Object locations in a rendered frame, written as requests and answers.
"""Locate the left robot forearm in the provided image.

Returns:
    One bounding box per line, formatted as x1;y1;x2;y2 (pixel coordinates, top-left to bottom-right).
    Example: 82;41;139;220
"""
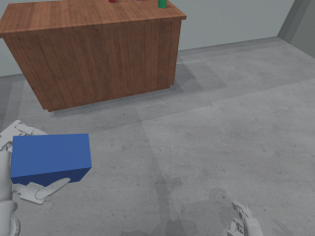
0;200;21;236

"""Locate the robot left hand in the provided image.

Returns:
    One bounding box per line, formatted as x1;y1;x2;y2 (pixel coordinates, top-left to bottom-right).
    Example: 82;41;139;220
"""
0;120;71;206

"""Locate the table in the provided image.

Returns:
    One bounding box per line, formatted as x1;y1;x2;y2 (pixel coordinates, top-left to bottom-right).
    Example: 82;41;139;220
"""
0;0;187;112

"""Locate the robot right hand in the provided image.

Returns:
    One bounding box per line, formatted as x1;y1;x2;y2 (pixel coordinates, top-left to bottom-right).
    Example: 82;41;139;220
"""
227;201;265;236

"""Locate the sponge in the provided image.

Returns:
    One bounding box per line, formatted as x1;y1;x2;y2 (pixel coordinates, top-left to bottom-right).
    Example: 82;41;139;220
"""
10;133;92;187

